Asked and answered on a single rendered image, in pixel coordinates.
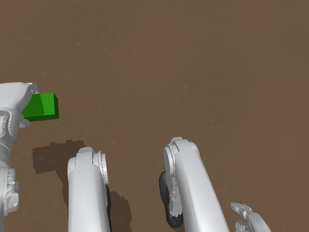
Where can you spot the right robot foot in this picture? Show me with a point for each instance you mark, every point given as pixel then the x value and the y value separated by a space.
pixel 173 221

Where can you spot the carton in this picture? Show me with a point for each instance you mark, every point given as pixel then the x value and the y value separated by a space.
pixel 41 107

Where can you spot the right robot hand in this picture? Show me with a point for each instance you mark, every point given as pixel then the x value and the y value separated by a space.
pixel 255 223

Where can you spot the left robot arm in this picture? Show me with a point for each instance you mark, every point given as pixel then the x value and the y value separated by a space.
pixel 9 186

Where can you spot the left robot hand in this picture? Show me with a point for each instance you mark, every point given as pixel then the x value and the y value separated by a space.
pixel 16 96

